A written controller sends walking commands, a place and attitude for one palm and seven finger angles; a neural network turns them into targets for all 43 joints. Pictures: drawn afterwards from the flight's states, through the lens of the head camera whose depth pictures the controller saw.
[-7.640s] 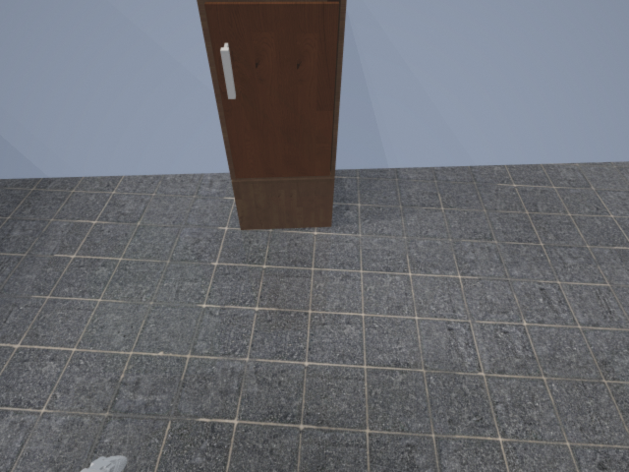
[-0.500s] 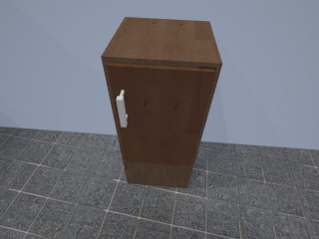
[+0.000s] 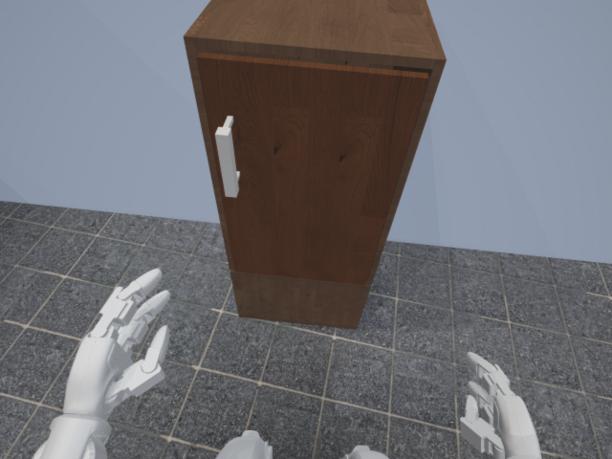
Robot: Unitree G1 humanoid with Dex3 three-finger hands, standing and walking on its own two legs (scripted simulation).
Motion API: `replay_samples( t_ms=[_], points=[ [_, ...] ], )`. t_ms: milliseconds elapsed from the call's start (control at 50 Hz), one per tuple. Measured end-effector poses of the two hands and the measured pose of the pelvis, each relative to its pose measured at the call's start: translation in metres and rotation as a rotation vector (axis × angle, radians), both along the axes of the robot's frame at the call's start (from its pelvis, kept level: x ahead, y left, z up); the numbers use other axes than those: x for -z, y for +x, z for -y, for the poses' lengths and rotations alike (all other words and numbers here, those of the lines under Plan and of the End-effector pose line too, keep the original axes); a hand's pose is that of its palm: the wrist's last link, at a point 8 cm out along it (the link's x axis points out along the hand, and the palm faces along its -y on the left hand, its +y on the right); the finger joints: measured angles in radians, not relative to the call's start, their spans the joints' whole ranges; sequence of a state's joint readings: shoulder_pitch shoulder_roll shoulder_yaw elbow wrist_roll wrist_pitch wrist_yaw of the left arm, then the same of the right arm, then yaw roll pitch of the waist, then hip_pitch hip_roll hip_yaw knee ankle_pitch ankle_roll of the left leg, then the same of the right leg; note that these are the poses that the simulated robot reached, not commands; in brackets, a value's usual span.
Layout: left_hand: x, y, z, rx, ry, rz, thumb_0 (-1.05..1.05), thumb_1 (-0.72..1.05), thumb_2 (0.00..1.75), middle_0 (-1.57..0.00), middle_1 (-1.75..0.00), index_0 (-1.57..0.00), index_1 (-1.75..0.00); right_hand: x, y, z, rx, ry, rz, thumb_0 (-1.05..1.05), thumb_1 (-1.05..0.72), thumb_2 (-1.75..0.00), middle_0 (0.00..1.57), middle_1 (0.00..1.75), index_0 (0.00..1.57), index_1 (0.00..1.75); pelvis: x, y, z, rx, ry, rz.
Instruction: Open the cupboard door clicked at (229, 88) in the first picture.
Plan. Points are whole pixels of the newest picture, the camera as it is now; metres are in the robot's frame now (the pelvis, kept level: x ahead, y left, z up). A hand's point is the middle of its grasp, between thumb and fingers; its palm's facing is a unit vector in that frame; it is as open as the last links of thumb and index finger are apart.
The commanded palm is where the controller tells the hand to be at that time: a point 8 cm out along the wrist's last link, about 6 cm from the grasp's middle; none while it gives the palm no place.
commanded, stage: raise the hand with hooked fingers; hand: left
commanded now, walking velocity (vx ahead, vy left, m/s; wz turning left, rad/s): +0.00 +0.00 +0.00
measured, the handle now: (230, 157) +0.61 +0.17 +0.04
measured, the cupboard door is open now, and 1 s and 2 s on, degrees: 0 0 0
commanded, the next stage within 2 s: move the hooked fingers beside the handle in 1.80 s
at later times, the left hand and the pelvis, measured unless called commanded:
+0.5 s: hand (138, 351) +0.25 +0.22 +0.02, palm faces -0.07 -1.00 -0.05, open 10.8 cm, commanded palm +0.22 +0.28 +0.02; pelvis +0.03 -0.01 -0.03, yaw +0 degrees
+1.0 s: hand (111, 326) +0.27 +0.26 +0.03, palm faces -0.05 -1.00 -0.07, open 13.6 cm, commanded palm +0.26 +0.31 +0.04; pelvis +0.03 +0.01 -0.02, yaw +0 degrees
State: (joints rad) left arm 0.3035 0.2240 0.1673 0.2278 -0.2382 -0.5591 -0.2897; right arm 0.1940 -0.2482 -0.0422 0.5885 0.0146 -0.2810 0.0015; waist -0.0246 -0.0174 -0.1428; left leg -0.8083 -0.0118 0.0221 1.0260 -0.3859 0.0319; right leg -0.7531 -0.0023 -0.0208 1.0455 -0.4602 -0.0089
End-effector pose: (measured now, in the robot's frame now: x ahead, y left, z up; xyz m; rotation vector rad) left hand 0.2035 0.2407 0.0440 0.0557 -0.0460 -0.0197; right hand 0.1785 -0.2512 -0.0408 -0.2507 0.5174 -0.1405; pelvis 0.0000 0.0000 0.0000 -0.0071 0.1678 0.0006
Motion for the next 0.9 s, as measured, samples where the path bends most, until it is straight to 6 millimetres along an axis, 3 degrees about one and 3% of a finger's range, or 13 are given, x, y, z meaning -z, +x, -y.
replay_samples(
  t_ms=[60,120,200,300,400,500,600,740,900],
  points=[
    [0.030,-0.012,0.001,0.086,-0.020,-0.069,0.00,0.69,0.80,-0.21,-0.45,-0.22,-0.44,0.000,0.026,0.005,-0.022,-0.015,0.080,0.01,-0.90,-0.90,0.20,0.30,0.21,0.30,0.021,0.001,0.005,0.003,-0.003,-0.028],
    [0.052,-0.030,-0.006,0.036,-0.071,-0.171,0.01,0.61,0.77,-0.22,-0.49,-0.23,-0.49,0.003,0.044,0.005,-0.034,-0.030,0.105,0.01,-0.90,-0.90,0.20,0.30,0.21,0.30,0.032,0.006,0.010,-0.003,-0.015,-0.044],
    [0.047,-0.043,-0.017,-0.061,-0.038,-0.154,0.01,0.52,0.73,-0.23,-0.55,-0.23,-0.55,0.019,0.054,-0.003,-0.064,-0.044,0.054,0.01,-0.90,-0.90,0.20,0.30,0.20,0.30,0.038,0.012,0.014,-0.020,-0.042,-0.062],
    [0.033,-0.020,-0.026,-0.024,0.020,-0.072,0.01,0.40,0.68,-0.23,-0.63,-0.24,-0.62,0.052,0.047,-0.015,-0.084,-0.015,-0.067,0.01,-0.90,-0.90,0.20,0.30,0.21,0.30,0.043,0.015,0.017,-0.034,-0.065,-0.095],
    [0.033,0.013,-0.031,0.060,0.006,-0.147,0.01,0.29,0.63,-0.24,-0.70,-0.25,-0.70,0.071,0.025,-0.020,-0.032,0.041,-0.157,0.01,-0.90,-0.90,0.20,0.30,0.21,0.30,0.039,0.019,0.015,-0.023,-0.063,-0.114],
    [0.021,0.027,-0.037,0.043,-0.001,-0.157,0.01,0.17,0.58,-0.25,-0.78,-0.26,-0.77,0.068,0.005,-0.015,0.031,0.057,-0.194,0.01,-0.90,-0.90,0.20,0.30,0.21,0.30,0.030,0.025,0.009,-0.008,-0.050,-0.123],
    [0.018,0.031,-0.045,0.017,0.006,-0.136,0.00,0.06,0.53,-0.26,-0.85,-0.26,-0.84,0.061,-0.002,-0.005,0.053,0.023,-0.205,0.01,-0.90,-0.90,0.20,0.30,0.21,0.30,0.027,0.028,0.003,-0.006,-0.045,-0.127],
    [0.020,0.034,-0.051,0.035,0.009,-0.122,0.00,-0.11,0.46,-0.27,-0.95,-0.28,-0.95,0.046,0.004,0.001,0.043,-0.033,-0.179,0.01,-0.90,-0.90,0.20,0.30,0.21,0.30,0.025,0.028,-0.003,-0.009,-0.050,-0.118],
    [0.011,0.044,-0.064,0.030,0.013,-0.096,0.00,-0.29,0.38,-0.28,-1.08,-0.29,-1.07,0.032,0.016,-0.012,0.001,-0.035,-0.143,0.01,-0.90,-0.90,0.20,0.30,0.21,0.30,0.019,0.026,-0.006,-0.017,-0.058,-0.103]
  ],
)
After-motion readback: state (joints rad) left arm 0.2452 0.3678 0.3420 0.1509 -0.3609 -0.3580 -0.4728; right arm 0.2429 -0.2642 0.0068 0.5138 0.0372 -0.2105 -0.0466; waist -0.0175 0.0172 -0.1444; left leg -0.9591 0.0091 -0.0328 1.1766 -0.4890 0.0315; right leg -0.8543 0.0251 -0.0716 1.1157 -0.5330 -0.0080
